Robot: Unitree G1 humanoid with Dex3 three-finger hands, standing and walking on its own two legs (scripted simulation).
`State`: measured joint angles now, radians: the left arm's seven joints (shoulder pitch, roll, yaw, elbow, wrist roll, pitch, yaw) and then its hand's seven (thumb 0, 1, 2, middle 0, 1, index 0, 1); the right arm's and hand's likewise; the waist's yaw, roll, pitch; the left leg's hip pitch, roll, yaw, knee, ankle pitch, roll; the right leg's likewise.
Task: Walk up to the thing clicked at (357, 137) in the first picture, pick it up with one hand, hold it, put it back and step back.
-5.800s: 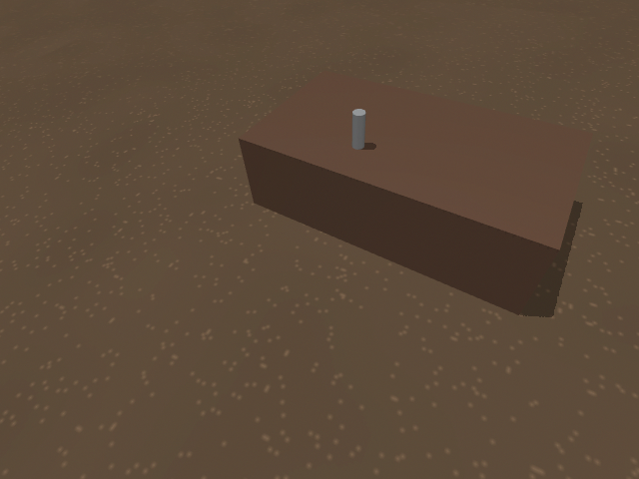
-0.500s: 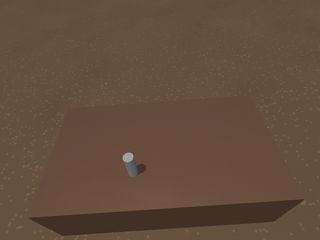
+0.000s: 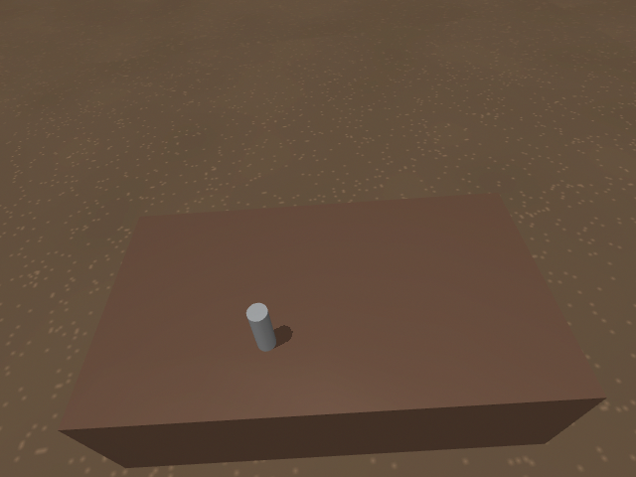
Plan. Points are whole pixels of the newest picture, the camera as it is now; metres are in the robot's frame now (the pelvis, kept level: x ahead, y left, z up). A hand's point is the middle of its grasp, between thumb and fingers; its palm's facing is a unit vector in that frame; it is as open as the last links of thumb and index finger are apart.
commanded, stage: stand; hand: left
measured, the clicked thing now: (262, 328) +0.52 +0.18 -0.35
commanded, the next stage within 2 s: go down in 0.82 s
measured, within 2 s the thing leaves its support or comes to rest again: neither
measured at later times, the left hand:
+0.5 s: hand out of the picture +0.06 +0.26 -0.16, palm faces -0.02 -0.94 -0.35, open 7.4 cm
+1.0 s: hand out of the picture +0.09 +0.25 -0.16, palm faces +0.03 -0.94 -0.34, open 7.8 cm
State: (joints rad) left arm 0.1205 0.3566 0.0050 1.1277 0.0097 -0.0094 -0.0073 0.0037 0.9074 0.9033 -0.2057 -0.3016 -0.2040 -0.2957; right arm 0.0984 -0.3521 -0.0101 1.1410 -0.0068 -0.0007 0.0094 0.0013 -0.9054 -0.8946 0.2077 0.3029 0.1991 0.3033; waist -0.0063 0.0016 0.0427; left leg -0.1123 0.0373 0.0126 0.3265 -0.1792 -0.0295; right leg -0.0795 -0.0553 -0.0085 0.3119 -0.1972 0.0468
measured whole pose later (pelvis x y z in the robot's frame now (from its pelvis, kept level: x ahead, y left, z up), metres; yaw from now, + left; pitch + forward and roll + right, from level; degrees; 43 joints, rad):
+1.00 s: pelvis +0.00 +0.00 +0.00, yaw +1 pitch +0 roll +0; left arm 0.10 0.34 0.03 1.06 -0.01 -0.02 0.00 0.01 0.86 0.86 -0.17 -0.26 -0.17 -0.25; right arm 0.16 -0.34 -0.01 0.99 0.03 -0.02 -0.02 0.00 -0.94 -0.91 0.21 0.30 0.20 0.30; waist 0.00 0.01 0.05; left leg -0.19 0.04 0.00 0.39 -0.20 -0.03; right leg -0.15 -0.06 -0.02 0.38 -0.22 0.05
